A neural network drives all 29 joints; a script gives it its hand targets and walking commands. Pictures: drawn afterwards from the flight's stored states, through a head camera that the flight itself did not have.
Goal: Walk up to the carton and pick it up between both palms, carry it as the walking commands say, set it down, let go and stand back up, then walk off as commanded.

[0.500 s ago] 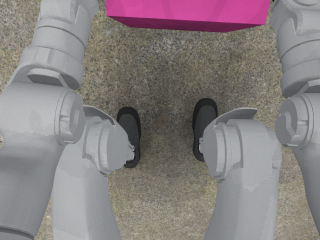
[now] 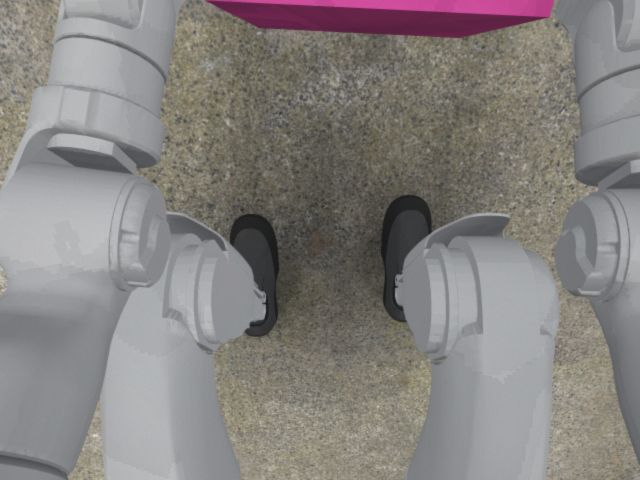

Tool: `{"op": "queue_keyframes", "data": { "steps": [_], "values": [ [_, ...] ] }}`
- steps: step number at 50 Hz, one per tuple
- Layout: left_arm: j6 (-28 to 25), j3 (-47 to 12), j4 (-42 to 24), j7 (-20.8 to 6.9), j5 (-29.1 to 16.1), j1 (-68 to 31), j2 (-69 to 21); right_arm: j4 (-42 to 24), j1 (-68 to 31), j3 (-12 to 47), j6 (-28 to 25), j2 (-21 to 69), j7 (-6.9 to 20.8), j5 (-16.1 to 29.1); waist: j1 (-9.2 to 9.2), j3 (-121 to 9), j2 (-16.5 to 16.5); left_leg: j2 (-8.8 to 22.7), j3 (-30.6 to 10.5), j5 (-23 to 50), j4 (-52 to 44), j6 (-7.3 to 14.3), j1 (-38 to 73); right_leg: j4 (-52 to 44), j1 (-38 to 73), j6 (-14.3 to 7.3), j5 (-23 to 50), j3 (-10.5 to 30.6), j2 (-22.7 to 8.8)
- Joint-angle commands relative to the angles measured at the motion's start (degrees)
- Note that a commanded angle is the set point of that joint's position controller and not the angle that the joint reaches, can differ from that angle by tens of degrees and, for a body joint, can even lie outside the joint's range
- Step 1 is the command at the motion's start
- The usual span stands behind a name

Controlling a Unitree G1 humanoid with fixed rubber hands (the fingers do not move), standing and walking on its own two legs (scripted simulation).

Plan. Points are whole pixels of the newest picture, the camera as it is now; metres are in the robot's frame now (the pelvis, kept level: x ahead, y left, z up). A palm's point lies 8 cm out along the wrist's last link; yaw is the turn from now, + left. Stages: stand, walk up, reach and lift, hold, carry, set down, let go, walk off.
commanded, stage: reach and lift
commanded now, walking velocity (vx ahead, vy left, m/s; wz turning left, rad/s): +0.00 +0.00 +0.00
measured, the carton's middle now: out of the picture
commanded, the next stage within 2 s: none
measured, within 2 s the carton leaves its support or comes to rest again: neither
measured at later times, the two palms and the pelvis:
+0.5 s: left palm out of the picture +0.58 +0.09 -0.11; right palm out of the picture +0.54 -0.24 -0.13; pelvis -0.01 +0.00 +0.00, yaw +0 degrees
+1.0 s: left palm out of the picture +0.56 +0.09 -0.04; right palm out of the picture +0.52 -0.24 -0.06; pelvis -0.02 +0.00 +0.05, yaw -1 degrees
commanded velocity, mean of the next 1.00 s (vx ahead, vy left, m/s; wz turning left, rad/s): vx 0.00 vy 0.00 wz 0.00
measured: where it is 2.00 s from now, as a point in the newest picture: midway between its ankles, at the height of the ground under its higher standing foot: (329, 287)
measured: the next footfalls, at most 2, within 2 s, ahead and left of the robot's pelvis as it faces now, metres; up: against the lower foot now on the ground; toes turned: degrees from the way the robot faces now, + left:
none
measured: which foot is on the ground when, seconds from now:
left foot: down 0.00-1.00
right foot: down 0.00-1.00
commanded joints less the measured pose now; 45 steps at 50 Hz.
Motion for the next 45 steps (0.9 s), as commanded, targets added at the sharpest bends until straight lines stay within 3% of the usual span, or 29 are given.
{"op": "queue_keyframes", "data": {
  "steps": [1,2,6,7,9,10,11,12,15,17,19,23,26,28,30,31,32,33,34,37,39,40,44,45],
  "values": [
    [0.34,-23.11,-31.97,-13.89,-10.49,-45.06,-60.29,-35.10,-48.71,17.53,-3.20,51.81,15.07,9.38,-7.71,-139.09,1.45,-10.78,-2.28,33.34,-7.76,-1.87,54.95,-6.15,60.56,-2.22,34.01,-10.38,3.75],
    [0.85,-22.49,-31.58,-13.78,-9.87,-45.44,-59.76,-32.18,-47.68,17.03,-2.36,51.95,15.15,8.97,-7.06,-137.12,1.49,-10.61,-2.19,31.31,-8.38,-1.94,53.52,-6.64,59.47,-2.33,32.48,-10.05,3.69],
    [3.57,-20.01,-26.41,-14.78,-7.07,-38.37,-62.57,-34.41,-47.68,17.94,-0.45,55.02,16.06,8.53,-5.15,-135.86,-0.75,-10.56,-1.51,28.30,-9.66,-0.94,52.06,-8.58,59.90,-1.91,29.30,-9.98,4.34],
    [3.99,-19.19,-24.48,-15.39,-6.27,-36.85,-63.71,-32.27,-46.74,17.26,-0.04,55.92,16.48,7.93,-4.77,-133.59,-0.31,-10.51,-1.41,27.41,-10.09,-1.06,50.46,-8.71,59.00,-1.99,28.41,-10.05,4.16],
    [4.04,-17.69,-23.47,-16.19,-5.52,-38.23,-64.12,-28.79,-45.73,15.60,0.68,56.46,17.15,6.06,-5.64,-128.27,-0.98,-10.40,-1.38,23.71,-10.77,-1.02,46.09,-9.33,56.72,-2.02,25.35,-10.18,3.87],
    [3.88,-16.78,-24.40,-16.50,-5.37,-38.53,-63.94,-28.16,-45.52,16.05,1.07,57.76,17.63,5.97,-4.15,-127.10,-2.06,-10.36,-0.80,22.56,-10.86,-0.72,45.00,-9.71,56.85,-2.03,24.13,-9.80,3.78],
    [4.07,-16.44,-23.86,-16.86,-5.10,-39.26,-63.68,-27.49,-45.18,15.31,1.29,58.37,17.93,5.71,-4.98,-126.65,-1.37,-10.10,-0.74,21.46,-11.21,-0.65,45.20,-10.11,56.16,-1.86,22.88,-10.05,3.86],
    [4.26,-15.98,-23.54,-17.39,-4.66,-38.50,-63.43,-26.26,-44.22,15.34,1.74,59.78,18.34,5.63,-3.59,-126.20,-1.72,-10.04,-0.30,21.44,-11.25,-0.55,43.21,-10.05,57.33,-1.87,23.75,-9.48,4.11],
    [4.98,-17.08,-26.96,-17.30,-5.71,-39.86,-63.63,-33.64,-49.52,16.51,1.89,58.69,18.28,6.58,-3.63,-135.40,-2.16,-10.48,-0.90,24.91,-11.40,-0.69,47.84,-9.43,60.72,-1.57,27.12,-10.04,4.41],
    [5.44,-18.88,-32.59,-17.04,-6.95,-41.42,-63.53,-37.90,-47.64,18.44,2.96,60.68,17.67,7.54,-3.71,-146.52,-3.88,-10.89,-0.63,28.85,-11.26,-0.57,50.91,-9.27,68.53,-1.22,33.00,-9.74,4.84],
    [6.08,-20.54,-37.74,-16.36,-7.54,-43.48,-62.62,-39.99,-47.66,18.61,3.98,61.00,17.22,8.95,-3.38,-153.17,-2.36,-11.19,-0.73,31.48,-11.93,-0.97,56.34,-9.74,70.16,-0.80,34.38,-9.86,5.59],
    [8.58,-19.47,-34.30,-16.58,-6.24,-39.50,-64.23,-40.25,-47.18,18.44,5.85,61.23,16.93,7.67,-3.38,-149.97,-4.15,-11.35,-0.52,28.32,-13.71,-0.88,53.84,-12.22,70.67,-0.88,31.71,-9.52,6.01],
    [9.15,-16.20,-28.78,-17.31,-4.31,-37.12,-65.62,-34.30,-45.66,16.35,6.68,62.97,17.87,6.14,-2.54,-140.86,-4.18,-10.60,-0.61,22.22,-15.76,-0.44,49.94,-14.51,65.18,-1.22,24.13,-9.44,5.49],
    [9.45,-14.92,-25.69,-18.22,-3.74,-35.57,-67.77,-34.42,-46.60,15.71,6.75,63.56,18.26,5.07,-3.21,-138.28,-4.45,-10.64,-0.35,19.46,-16.30,-0.40,47.88,-15.79,64.39,-1.27,21.73,-9.52,5.38],
    [9.65,-13.29,-24.06,-18.96,-1.95,-34.61,-67.63,-32.51,-45.15,14.84,6.91,66.05,18.50,4.23,-1.81,-135.61,-3.91,-10.55,-0.07,17.94,-17.33,-0.16,45.95,-16.61,63.56,-1.01,20.26,-9.50,5.44],
    [9.80,-13.60,-24.25,-19.34,-2.58,-33.79,-68.05,-33.19,-44.97,14.95,7.08,65.44,18.50,3.47,-2.81,-137.06,-4.92,-10.65,-0.48,17.90,-17.53,-0.07,46.00,-17.02,65.28,-1.06,20.68,-9.50,5.29],
    [10.16,-13.52,-22.45,-19.55,-1.74,-34.08,-67.15,-29.86,-43.71,14.17,7.51,66.80,18.69,3.14,-2.29,-134.21,-4.36,-10.40,-0.56,15.76,-18.23,0.01,44.72,-17.31,62.74,-1.03,18.34,-9.55,5.39],
    [10.22,-14.25,-26.04,-19.69,-2.52,-35.01,-68.29,-34.70,-45.15,15.08,7.48,66.64,18.66,3.51,-2.52,-140.23,-4.53,-10.75,-0.36,18.17,-18.39,-0.28,47.85,-17.76,66.57,-1.01,20.68,-9.66,5.62],
    [10.61,-14.63,-27.24,-19.71,-2.18,-34.81,-67.21,-35.24,-45.57,15.87,7.80,67.10,18.66,4.23,-0.90,-143.31,-3.33,-10.69,-0.23,20.35,-18.48,-0.32,49.72,-17.34,66.85,-0.84,22.04,-9.36,5.70],
    [11.26,-17.76,-34.86,-19.19,-4.30,-38.25,-65.86,-40.51,-45.71,17.52,9.10,67.05,17.92,5.21,-2.49,-154.42,-5.06,-11.16,-0.71,24.91,-18.98,-0.50,53.93,-17.60,74.47,-0.13,28.16,-9.45,6.68],
    [12.10,-18.55,-34.62,-18.63,-4.14,-38.62,-65.69,-40.14,-45.17,17.76,9.91,67.47,17.54,5.55,-1.74,-153.47,-4.52,-11.28,-0.76,24.54,-19.73,-0.69,53.80,-18.46,74.75,-0.18,28.03,-8.64,6.89],
    [12.25,-18.31,-34.05,-18.60,-3.47,-37.98,-65.80,-40.02,-45.34,18.15,10.06,68.10,17.68,5.76,-0.28,-152.70,-4.22,-11.35,-0.58,24.43,-20.43,-0.68,54.07,-18.77,74.07,-0.13,27.52,-8.69,6.99],
    [12.56,-17.41,-31.83,-18.87,-2.82,-35.43,-66.92,-37.58,-42.26,17.56,10.76,69.60,17.72,4.18,-0.82,-149.68,-5.55,-11.37,-1.04,23.00,-21.96,-0.41,53.31,-20.72,73.80,-0.17,25.78,-8.47,6.89],
    [12.51,-17.83,-34.21,-18.80,-3.27,-36.15,-66.17,-38.72,-41.69,17.69,10.93,69.49,17.81,4.64,-0.87,-151.62,-5.18,-11.29,-1.00,24.44,-22.26,-0.53,55.75,-21.06,74.63,-0.05,26.37,-8.53,7.20]
  ]
}}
